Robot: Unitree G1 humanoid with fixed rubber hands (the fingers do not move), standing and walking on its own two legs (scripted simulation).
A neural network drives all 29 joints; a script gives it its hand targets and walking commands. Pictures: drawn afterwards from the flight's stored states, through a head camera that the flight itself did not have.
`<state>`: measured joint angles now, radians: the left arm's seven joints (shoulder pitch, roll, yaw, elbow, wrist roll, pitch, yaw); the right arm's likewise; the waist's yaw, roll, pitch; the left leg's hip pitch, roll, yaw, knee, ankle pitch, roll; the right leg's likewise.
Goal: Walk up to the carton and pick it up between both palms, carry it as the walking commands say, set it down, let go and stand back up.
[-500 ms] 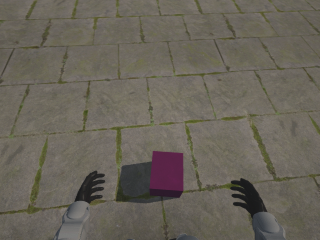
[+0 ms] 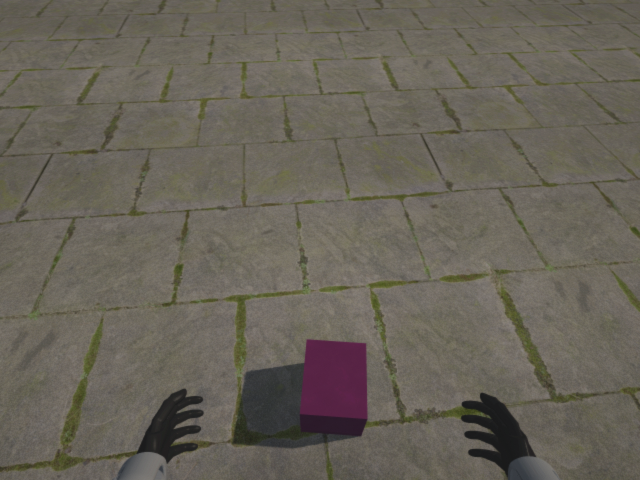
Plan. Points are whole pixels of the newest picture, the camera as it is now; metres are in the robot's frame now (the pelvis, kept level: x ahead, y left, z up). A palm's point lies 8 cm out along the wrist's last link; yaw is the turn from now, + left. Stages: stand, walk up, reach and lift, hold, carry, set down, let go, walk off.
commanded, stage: let go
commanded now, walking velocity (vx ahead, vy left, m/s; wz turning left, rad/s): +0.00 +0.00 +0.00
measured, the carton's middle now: (333, 387) +0.48 -0.06 -0.69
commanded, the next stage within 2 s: stand in 0.16 s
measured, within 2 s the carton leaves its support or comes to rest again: neither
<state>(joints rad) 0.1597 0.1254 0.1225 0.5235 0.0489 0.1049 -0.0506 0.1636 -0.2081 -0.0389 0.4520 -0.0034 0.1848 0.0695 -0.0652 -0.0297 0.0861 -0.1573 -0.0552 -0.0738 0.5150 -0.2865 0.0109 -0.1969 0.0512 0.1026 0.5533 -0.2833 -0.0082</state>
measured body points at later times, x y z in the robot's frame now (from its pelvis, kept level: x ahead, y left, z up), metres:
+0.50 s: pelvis +0.04 +0.01 +0.00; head +0.05 +0.01 +0.45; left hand +0.24 +0.25 -0.08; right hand +0.19 -0.25 -0.08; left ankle +0.00 +0.12 -0.73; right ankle +0.01 -0.11 -0.73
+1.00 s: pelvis +0.03 +0.01 +0.00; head +0.03 +0.02 +0.45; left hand +0.23 +0.26 -0.07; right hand +0.18 -0.26 -0.08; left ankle +0.00 +0.12 -0.73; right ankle +0.01 -0.11 -0.73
